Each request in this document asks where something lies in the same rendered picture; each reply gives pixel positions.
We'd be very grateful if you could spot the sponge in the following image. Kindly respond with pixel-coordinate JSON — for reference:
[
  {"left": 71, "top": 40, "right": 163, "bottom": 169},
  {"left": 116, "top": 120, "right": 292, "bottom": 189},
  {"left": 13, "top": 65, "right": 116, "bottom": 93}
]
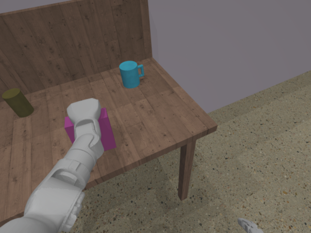
[{"left": 64, "top": 108, "right": 116, "bottom": 151}]

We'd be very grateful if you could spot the table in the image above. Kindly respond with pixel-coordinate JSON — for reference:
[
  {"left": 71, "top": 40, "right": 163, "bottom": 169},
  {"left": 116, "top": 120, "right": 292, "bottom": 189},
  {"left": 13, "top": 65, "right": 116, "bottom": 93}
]
[{"left": 0, "top": 0, "right": 218, "bottom": 227}]

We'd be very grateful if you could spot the right robot hand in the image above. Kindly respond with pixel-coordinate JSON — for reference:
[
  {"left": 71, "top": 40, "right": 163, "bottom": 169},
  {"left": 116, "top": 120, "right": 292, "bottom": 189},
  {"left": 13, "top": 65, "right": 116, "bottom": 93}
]
[{"left": 238, "top": 218, "right": 264, "bottom": 233}]

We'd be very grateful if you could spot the robot left forearm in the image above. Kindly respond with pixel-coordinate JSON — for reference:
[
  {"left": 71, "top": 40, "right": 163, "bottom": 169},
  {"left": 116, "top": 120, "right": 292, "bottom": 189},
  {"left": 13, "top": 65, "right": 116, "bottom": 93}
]
[{"left": 24, "top": 117, "right": 104, "bottom": 215}]

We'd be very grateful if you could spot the left robot upper arm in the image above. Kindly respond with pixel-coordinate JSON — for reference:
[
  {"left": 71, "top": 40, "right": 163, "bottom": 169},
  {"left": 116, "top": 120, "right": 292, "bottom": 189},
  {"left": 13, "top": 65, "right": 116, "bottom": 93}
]
[{"left": 0, "top": 177, "right": 85, "bottom": 233}]

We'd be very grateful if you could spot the left robot hand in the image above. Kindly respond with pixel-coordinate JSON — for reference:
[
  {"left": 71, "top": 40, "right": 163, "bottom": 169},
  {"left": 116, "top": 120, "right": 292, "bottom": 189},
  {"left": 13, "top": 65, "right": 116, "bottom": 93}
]
[{"left": 67, "top": 98, "right": 101, "bottom": 124}]

